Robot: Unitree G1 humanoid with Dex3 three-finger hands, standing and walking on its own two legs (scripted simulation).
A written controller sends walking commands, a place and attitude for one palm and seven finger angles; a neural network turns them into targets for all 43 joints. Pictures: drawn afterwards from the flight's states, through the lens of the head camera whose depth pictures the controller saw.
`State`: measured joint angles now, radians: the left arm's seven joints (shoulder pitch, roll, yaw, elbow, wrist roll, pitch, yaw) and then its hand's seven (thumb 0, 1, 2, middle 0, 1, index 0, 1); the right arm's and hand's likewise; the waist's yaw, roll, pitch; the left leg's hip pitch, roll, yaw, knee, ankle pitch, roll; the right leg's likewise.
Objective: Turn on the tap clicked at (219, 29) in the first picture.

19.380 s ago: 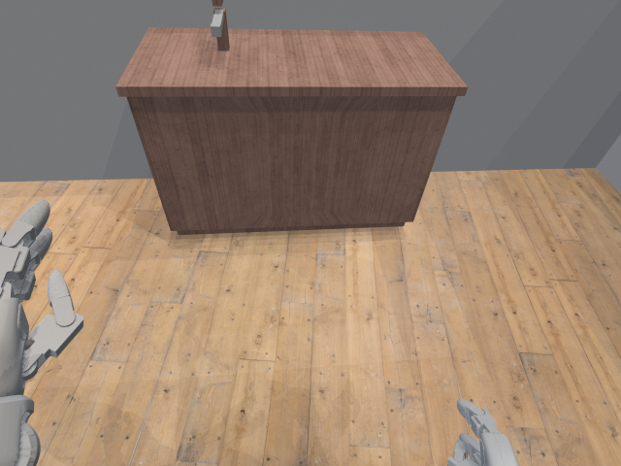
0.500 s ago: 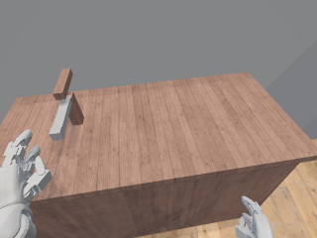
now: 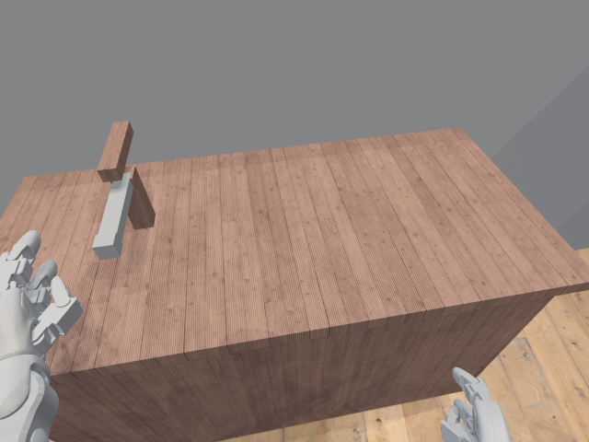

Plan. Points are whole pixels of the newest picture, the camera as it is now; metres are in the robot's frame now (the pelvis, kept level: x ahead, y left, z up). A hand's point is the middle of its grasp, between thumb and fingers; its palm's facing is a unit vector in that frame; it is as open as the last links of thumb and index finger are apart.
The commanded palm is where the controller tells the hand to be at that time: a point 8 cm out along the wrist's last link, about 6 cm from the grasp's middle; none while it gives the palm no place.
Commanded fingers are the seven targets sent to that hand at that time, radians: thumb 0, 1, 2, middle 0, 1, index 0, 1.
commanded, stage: reach beside the lever's end, fingers flat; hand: left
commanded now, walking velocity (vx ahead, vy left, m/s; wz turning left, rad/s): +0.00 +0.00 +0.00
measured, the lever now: (108, 246) +0.34 +0.31 +0.08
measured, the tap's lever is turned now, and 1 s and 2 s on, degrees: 0 0 0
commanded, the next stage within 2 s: push the lever round in 1.24 s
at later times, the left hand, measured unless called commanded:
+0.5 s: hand (70, 279) +0.28 +0.33 +0.09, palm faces +0.54 -0.84 -0.10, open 7.7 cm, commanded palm +0.23 +0.37 +0.09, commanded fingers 0.00 0.90 0.90 -0.15 -0.15 -0.15 -0.15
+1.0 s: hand (72, 270) +0.30 +0.35 +0.08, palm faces +0.50 -0.86 -0.09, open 7.8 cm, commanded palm +0.25 +0.39 +0.08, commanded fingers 0.00 0.90 0.90 -0.15 -0.15 -0.15 -0.15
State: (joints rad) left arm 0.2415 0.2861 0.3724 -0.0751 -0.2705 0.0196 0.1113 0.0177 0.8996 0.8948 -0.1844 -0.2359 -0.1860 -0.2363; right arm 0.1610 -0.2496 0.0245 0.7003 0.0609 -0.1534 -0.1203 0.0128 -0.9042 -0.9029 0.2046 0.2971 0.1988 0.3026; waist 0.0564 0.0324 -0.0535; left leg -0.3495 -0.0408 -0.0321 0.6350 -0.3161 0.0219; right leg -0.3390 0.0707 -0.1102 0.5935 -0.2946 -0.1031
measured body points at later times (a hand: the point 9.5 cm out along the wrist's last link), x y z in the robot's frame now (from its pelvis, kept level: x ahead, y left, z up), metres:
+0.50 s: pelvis +0.00 +0.01 +0.00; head +0.01 +0.01 +0.45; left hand +0.24 +0.37 +0.10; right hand +0.17 -0.24 -0.09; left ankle +0.01 +0.11 -0.72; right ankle +0.01 -0.05 -0.73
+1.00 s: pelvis +0.01 +0.03 +0.00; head +0.03 +0.03 +0.45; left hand +0.27 +0.39 +0.08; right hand +0.15 -0.23 -0.10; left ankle +0.01 +0.11 -0.72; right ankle +0.01 -0.05 -0.72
